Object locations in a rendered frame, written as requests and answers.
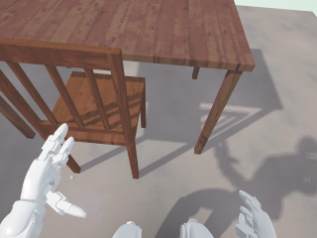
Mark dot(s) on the robot right hand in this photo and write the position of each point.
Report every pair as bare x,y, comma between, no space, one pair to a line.
260,225

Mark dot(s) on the left robot thigh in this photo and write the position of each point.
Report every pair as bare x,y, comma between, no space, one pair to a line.
128,231

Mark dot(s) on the robot left forearm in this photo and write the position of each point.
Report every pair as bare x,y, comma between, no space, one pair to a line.
24,221

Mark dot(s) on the chair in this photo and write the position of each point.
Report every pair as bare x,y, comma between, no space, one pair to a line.
98,108

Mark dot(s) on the right robot shin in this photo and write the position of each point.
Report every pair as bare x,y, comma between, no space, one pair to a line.
192,220

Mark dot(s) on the table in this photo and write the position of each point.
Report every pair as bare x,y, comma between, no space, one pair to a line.
198,33

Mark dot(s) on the robot left hand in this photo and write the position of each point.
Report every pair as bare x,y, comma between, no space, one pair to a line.
45,169

